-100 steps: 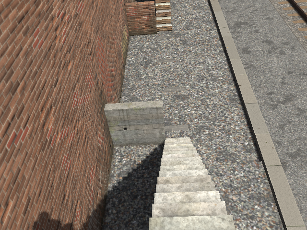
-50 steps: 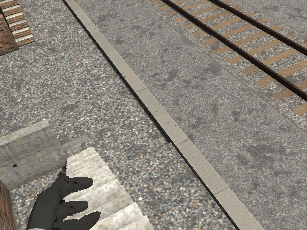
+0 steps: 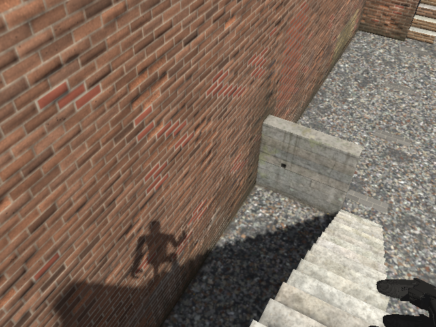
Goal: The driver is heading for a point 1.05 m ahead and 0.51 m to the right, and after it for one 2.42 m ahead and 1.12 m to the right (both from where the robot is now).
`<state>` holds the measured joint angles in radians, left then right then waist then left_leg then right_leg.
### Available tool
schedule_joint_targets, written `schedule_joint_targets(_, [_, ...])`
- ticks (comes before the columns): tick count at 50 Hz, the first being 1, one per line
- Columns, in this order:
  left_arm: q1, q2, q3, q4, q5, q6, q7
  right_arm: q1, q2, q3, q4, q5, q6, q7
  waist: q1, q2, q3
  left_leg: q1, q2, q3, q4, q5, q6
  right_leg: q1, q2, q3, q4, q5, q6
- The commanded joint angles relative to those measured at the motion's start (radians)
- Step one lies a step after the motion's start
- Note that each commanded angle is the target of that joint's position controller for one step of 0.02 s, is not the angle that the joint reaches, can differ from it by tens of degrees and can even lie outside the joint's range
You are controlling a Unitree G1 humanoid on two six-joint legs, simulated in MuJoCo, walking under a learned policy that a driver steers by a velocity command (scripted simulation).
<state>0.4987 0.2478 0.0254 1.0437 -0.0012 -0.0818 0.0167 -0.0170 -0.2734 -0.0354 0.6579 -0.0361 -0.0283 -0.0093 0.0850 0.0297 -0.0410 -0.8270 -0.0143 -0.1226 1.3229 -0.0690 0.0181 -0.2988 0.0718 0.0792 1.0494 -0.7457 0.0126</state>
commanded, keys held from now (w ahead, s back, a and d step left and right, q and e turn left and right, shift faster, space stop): w+e+shift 0.98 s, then w+shift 0.02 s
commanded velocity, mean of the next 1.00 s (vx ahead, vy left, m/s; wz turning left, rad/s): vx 0.99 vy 0.00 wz -0.84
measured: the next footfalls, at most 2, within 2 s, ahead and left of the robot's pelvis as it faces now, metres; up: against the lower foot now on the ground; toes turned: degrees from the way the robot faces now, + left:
left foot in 0.02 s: +0.13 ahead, +0.15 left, +0.00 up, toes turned +0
right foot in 0.40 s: +0.17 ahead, -0.09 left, -0.21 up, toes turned -10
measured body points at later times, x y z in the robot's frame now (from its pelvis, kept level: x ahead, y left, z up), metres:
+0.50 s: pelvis +0.20 -0.03 -0.17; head +0.19 -0.05 +0.28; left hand +0.22 +0.25 -0.29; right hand +0.33 -0.31 -0.27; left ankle +0.30 +0.11 -0.73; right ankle +0.13 -0.09 -0.85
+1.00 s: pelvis +0.39 -0.07 -0.36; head +0.38 -0.04 +0.09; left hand +0.76 -0.15 -0.35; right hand +0.16 -0.21 -0.49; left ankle +0.45 +0.07 -1.07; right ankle +0.32 -0.16 -0.84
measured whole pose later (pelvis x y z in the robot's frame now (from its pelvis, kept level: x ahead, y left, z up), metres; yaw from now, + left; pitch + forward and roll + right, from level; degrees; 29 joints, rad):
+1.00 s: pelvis +0.39 -0.07 -0.36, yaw -48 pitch +0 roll +1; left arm -0.08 0.30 0.08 0.51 -0.01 0.03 0.01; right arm 0.47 -0.25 -0.04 0.92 -0.05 -0.12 0.04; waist -0.13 -0.04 -0.06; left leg -0.25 0.07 0.08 0.77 -0.53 -0.04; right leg -0.98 -0.01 0.00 1.94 -0.22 -0.14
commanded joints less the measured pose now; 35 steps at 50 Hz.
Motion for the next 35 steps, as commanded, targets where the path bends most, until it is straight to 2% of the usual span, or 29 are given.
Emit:
schedule_joint_targets(1, [-0.374, 0.163, 0.012, -0.231, -0.037, -0.018, 0.002, 0.278, 0.045, 0.018, 0.029, 0.015, 0.017, 0.015, -0.221, -0.029, 0.037, 0.655, 0.018, 0.209, -0.125, 0.032, -0.012, -0.560, -0.189, 0.275, -0.201, 1.074, -0.182])
schedule_joint_targets(2, [-0.347, 0.141, 0.021, -0.220, -0.029, -0.007, -0.001, 0.358, -0.012, 0.005, 0.058, 0.015, -0.025, 0.012, -0.231, -0.003, 0.028, 0.803, 0.097, -0.022, -0.336, 0.239, 0.043, -0.588, -0.100, 0.279, 0.122, 0.830, -0.107])
schedule_joint_targets(3, [-0.315, 0.090, 0.014, -0.300, -0.039, 0.026, 0.010, 0.313, -0.135, -0.021, 0.016, 0.033, -0.072, 0.003, -0.226, 0.344, -0.085, 0.793, 0.224, -0.192, -0.619, 0.253, 0.046, -0.543, 0.038, 0.078, 0.399, 0.798, -0.002])
schedule_joint_targets(4, [-0.260, 0.117, 0.036, -0.296, -0.001, 0.043, 0.020, 0.324, -0.156, -0.026, 0.034, 0.072, -0.104, 0.001, -0.166, 0.283, -0.161, 0.790, 0.365, -0.388, -0.751, 0.092, 0.072, -0.578, 0.055, 0.012, 0.599, 0.340, 0.017])
schedule_joint_targets(5, [-0.359, 0.151, 0.048, -0.310, 0.024, 0.068, 0.030, 0.266, -0.128, -0.008, 0.015, 0.084, -0.119, 0.004, -0.137, 0.095, -0.067, 0.702, 0.371, -0.400, -0.713, 0.047, 0.082, -0.629, 0.005, 0.002, 0.588, 0.311, 0.010])
schedule_joint_targets(7, [-0.306, 0.103, 0.047, -0.259, 0.021, 0.084, 0.007, 0.198, -0.051, 0.014, 0.032, 0.027, -0.122, 0.003, -0.070, -0.050, 0.023, 0.672, 0.348, -0.264, -0.598, -0.201, 0.060, -0.720, -0.052, 0.026, 0.446, 0.352, 0.006])
schedule_joint_targets(8, [-0.265, 0.064, 0.052, -0.277, 0.028, 0.114, -0.005, 0.125, -0.106, -0.002, 0.030, 0.002, -0.109, -0.002, -0.006, 0.145, 0.028, 0.475, 0.361, -0.274, -0.625, -0.280, 0.087, -0.597, -0.085, 0.004, 0.402, 0.403, -0.007])
schedule_joint_targets(9, [-0.251, 0.090, 0.073, -0.291, 0.025, 0.142, -0.012, 0.038, -0.091, 0.001, 0.012, -0.009, -0.110, -0.007, 0.051, 0.147, 0.027, 0.333, 0.352, -0.230, -0.632, -0.253, 0.094, -0.471, -0.085, -0.031, 0.410, 0.435, -0.012])
schedule_joint_targets(10, [-0.247, 0.098, 0.086, -0.288, -0.004, 0.146, -0.020, 0.099, -0.041, 0.011, 0.026, -0.012, -0.124, -0.006, 0.036, 0.050, 0.043, 0.344, 0.314, -0.115, -0.544, -0.441, 0.069, -0.511, -0.067, -0.018, 0.282, 0.638, -0.010])
schedule_joint_targets(11, [-0.342, 0.066, 0.074, -0.314, -0.006, 0.152, -0.031, 0.149, -0.037, 0.010, 0.058, 0.002, -0.159, -0.019, -0.024, 0.088, 0.066, 0.455, 0.335, -0.108, -0.413, -0.547, 0.029, -0.681, -0.108, 0.134, 0.210, 0.774, -0.016])
schedule_joint_targets(12, [-0.347, 0.049, 0.066, -0.333, 0.002, 0.160, -0.044, 0.200, -0.021, 0.017, 0.084, 0.006, -0.184, -0.034, -0.007, -0.015, 0.057, 0.336, 0.307, 0.004, -0.378, -0.676, -0.004, -0.533, -0.089, 0.087, 0.004, 1.149, -0.014])
schedule_joint_targets(13, [-0.295, 0.002, 0.053, -0.326, 0.009, 0.158, -0.061, 0.174, -0.023, 0.020, 0.103, 0.034, -0.202, -0.041, 0.045, -0.020, 0.024, 0.231, 0.297, 0.080, -0.381, -0.750, -0.032, -0.337, -0.090, 0.046, -0.081, 1.395, -0.008])
schedule_joint_targets(15, [-0.124, 0.019, 0.065, -0.272, -0.037, 0.171, -0.069, 0.035, 0.003, 0.026, 0.099, 0.040, -0.177, -0.052, 0.134, -0.044, 0.012, 0.124, 0.280, 0.195, -0.342, -0.683, -0.025, -0.001, -0.104, -0.067, -0.202, 1.502, -0.031])
schedule_joint_targets(17, [0.209, 0.102, 0.107, -0.169, -0.017, 0.204, -0.029, -0.133, -0.063, 0.012, 0.104, 0.041, -0.135, -0.002, 0.311, 0.066, -0.074, 0.044, 0.257, 0.244, -0.051, -0.302, -0.042, 0.320, -0.079, -0.151, 0.031, 1.389, -0.116])
schedule_joint_targets(18, [0.361, 0.134, 0.113, -0.153, -0.002, 0.208, -0.005, -0.240, -0.050, 0.013, 0.075, 0.064, -0.101, 0.024, 0.440, -0.021, -0.074, -0.064, 0.153, 0.299, 0.322, -0.181, -0.082, 0.439, -0.123, -0.052, -0.083, 1.223, -0.216])
schedule_joint_targets(19, [0.397, 0.155, 0.096, -0.149, -0.003, 0.187, 0.000, -0.364, -0.038, 0.013, 0.052, 0.035, -0.051, 0.042, 0.514, -0.192, 0.076, -0.296, 0.017, 0.325, 0.679, -0.424, -0.097, 0.476, -0.151, 0.025, -0.270, 1.033, -0.260])
schedule_joint_targets(20, [0.204, 0.120, 0.040, -0.190, -0.024, 0.143, -0.023, -0.242, 0.028, 0.031, 0.022, -0.015, -0.009, 0.025, 0.331, -0.378, 0.255, -0.273, -0.072, 0.348, 0.816, -0.785, -0.049, 0.209, -0.126, -0.001, -0.378, 1.364, -0.182])
schedule_joint_targets(21, [0.112, 0.128, -0.004, -0.164, -0.069, 0.106, -0.013, 0.048, 0.086, 0.052, -0.030, -0.066, 0.010, 0.016, -0.003, -0.423, 0.208, -0.373, -0.024, 0.198, 0.555, -0.667, -0.049, 0.205, -0.105, 0.273, -0.186, 1.827, -0.093])
schedule_joint_targets(22, [0.148, 0.200, 0.041, -0.161, -0.058, 0.079, -0.010, 0.175, 0.016, 0.039, 0.010, -0.109, 0.005, 0.035, -0.023, -0.327, 0.107, -0.341, 0.011, 0.100, 0.290, -0.472, -0.049, 0.194, -0.175, 0.541, -0.283, 1.395, -0.139])
schedule_joint_targets(23, [0.087, 0.223, 0.051, -0.173, -0.024, 0.064, -0.007, 0.199, -0.030, 0.024, 0.076, -0.095, -0.002, 0.034, -0.040, -0.205, 0.100, -0.290, 0.030, 0.060, 0.247, -0.369, -0.058, 0.137, -0.219, 0.643, -0.328, 1.166, -0.233])
schedule_joint_targets(24, [0.040, 0.197, 0.036, -0.187, 0.013, 0.063, 0.007, 0.192, -0.041, 0.026, 0.106, -0.080, -0.003, 0.031, -0.060, -0.050, 0.082, -0.191, -0.004, 0.079, 0.127, -0.213, -0.095, 0.067, -0.192, 0.599, -0.340, 1.206, -0.273])
schedule_joint_targets(25, [0.040, 0.200, 0.035, -0.160, 0.014, 0.057, 0.016, 0.221, -0.005, 0.034, 0.127, -0.083, 0.002, 0.029, -0.081, -0.003, 0.039, -0.078, -0.010, 0.077, 0.090, -0.188, -0.086, 0.051, -0.184, 0.625, -0.341, 1.376, -0.306])
schedule_joint_targets(27, [-0.086, 0.225, 0.047, -0.149, 0.015, 0.036, 0.024, 0.334, 0.017, 0.027, 0.178, -0.054, -0.008, 0.025, -0.185, -0.114, -0.050, 0.133, 0.006, 0.004, 0.140, -0.022, -0.039, -0.113, -0.215, 0.763, -0.279, 1.159, -0.362])
schedule_joint_targets(28, [-0.091, 0.186, 0.046, -0.145, 0.015, 0.024, 0.012, 0.128, -0.059, -0.004, 0.109, -0.024, -0.007, 0.014, -0.133, -0.049, 0.003, -0.059, 0.026, -0.097, 0.062, 0.223, -0.054, -0.008, -0.216, 0.807, -0.185, 0.937, -0.397])
schedule_joint_targets(29, [-0.134, 0.175, 0.040, -0.170, 0.016, 0.025, 0.006, 0.005, -0.068, -0.011, 0.070, -0.011, 0.000, 0.014, -0.103, -0.010, 0.021, -0.122, 0.026, -0.122, 0.006, 0.190, -0.067, 0.026, -0.210, 0.844, -0.185, 0.825, -0.419])
schedule_joint_targets(30, [-0.192, 0.143, 0.031, -0.217, -0.009, 0.031, 0.015, -0.090, -0.104, -0.017, 0.049, 0.002, -0.010, 0.021, -0.077, 0.045, 0.063, -0.098, 0.037, -0.094, -0.087, 0.222, -0.077, -0.018, -0.170, 0.771, -0.117, 0.727, -0.393])
schedule_joint_targets(32, [-0.159, 0.069, -0.003, -0.198, -0.026, 0.029, 0.037, -0.045, -0.021, 0.008, 0.034, -0.003, -0.018, 0.045, -0.081, -0.035, 0.104, 0.252, -0.014, 0.003, -0.280, 0.359, -0.089, -0.331, -0.040, 0.602, -0.092, 0.423, -0.328])
schedule_joint_targets(34, [-0.107, 0.046, 0.001, -0.198, 0.020, 0.060, 0.039, 0.116, -0.002, 0.004, 0.066, 0.029, -0.012, 0.061, -0.049, -0.196, 0.129, 0.668, -0.048, 0.138, -0.506, 0.126, -0.107, -0.549, 0.061, 0.382, -0.093, 0.303, -0.277])
schedule_joint_targets(35, [-0.116, 0.033, 0.004, -0.199, 0.058, 0.076, 0.051, 0.239, -0.021, -0.005, 0.074, 0.047, -0.018, 0.051, -0.086, -0.252, 0.134, 0.753, 0.004, 0.098, -0.636, 0.111, -0.090, -0.524, 0.062, 0.389, -0.048, 0.318, -0.274])
Keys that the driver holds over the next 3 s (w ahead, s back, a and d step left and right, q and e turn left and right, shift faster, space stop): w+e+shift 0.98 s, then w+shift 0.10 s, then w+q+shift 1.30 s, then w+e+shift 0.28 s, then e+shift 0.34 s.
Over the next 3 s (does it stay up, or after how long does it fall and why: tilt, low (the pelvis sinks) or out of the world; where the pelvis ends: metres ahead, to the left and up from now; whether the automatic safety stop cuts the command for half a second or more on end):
stays up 0.98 -0.18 -0.88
